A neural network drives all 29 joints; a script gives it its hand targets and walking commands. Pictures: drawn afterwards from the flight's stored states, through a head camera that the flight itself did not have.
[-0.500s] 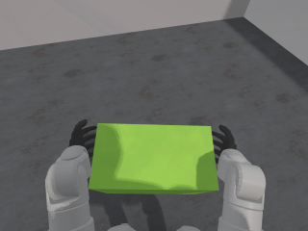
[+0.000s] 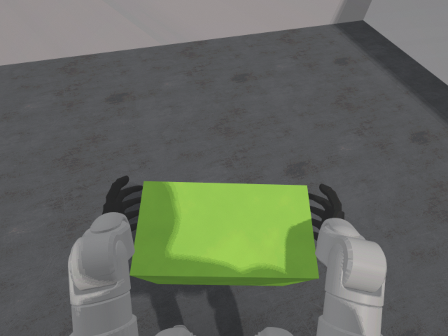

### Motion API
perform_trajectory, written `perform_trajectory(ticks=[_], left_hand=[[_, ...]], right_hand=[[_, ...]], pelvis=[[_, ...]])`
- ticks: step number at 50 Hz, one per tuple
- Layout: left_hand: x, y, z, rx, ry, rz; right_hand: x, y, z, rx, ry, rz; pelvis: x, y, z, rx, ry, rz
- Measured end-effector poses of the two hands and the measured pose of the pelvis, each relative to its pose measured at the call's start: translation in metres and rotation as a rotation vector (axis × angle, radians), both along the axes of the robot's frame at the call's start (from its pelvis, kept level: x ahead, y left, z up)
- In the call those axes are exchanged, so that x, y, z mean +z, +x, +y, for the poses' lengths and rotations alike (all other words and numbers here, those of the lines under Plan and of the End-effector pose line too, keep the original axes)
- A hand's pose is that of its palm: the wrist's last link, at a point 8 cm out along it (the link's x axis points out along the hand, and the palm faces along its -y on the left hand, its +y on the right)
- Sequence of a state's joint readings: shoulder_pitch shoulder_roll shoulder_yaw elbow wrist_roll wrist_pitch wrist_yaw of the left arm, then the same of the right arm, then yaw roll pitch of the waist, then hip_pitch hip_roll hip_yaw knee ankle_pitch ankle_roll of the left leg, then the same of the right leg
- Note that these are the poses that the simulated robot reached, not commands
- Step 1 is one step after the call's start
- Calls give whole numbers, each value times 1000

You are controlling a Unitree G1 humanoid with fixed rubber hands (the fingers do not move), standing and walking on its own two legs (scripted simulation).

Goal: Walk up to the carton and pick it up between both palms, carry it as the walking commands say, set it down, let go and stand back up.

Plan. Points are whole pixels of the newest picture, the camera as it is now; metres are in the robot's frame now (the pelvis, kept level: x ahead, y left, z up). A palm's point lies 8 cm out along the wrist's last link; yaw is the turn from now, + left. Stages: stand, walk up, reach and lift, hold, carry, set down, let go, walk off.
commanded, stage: carry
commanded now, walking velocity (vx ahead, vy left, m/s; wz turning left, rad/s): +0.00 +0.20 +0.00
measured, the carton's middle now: (223, 241) +0.29 +0.00 -0.02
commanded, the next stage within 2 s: none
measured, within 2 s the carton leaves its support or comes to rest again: neither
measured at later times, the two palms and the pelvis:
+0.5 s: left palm (104, 245) +0.24 +0.18 +0.08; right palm (336, 266) +0.21 -0.16 +0.07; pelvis -0.04 +0.02 +0.00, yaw -2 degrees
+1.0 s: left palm (109, 246) +0.24 +0.17 +0.07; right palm (336, 267) +0.22 -0.17 +0.06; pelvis -0.05 +0.02 +0.00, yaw -2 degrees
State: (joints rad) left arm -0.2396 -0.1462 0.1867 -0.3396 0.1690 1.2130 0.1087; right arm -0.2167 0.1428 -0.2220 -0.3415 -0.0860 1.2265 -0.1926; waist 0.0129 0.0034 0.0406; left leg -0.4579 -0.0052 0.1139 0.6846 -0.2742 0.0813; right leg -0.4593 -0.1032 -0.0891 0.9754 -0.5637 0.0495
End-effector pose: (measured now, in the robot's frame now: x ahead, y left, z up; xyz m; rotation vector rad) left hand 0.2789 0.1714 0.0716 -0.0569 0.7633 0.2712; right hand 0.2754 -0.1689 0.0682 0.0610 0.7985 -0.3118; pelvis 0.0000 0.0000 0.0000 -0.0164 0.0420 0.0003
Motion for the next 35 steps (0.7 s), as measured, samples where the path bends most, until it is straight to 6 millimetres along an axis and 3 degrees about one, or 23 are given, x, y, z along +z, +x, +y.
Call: perform_trajectory(ticks=[14, 24, 35], left_hand=[[9, -32, -7, -56, 43, -9], [7, -40, 5, -65, 18, -5], [-1, -43, 7, -62, 17, -4]], right_hand=[[-4, -50, -5, -56, 35, -12], [2, -61, 6, -62, 18, -10], [-6, -63, 7, -56, 15, -9]], pelvis=[[-3, -33, 10, -31, 25, -35], [-1, -43, 22, -35, 7, -32], [0, -49, 22, -35, 7, -33]])
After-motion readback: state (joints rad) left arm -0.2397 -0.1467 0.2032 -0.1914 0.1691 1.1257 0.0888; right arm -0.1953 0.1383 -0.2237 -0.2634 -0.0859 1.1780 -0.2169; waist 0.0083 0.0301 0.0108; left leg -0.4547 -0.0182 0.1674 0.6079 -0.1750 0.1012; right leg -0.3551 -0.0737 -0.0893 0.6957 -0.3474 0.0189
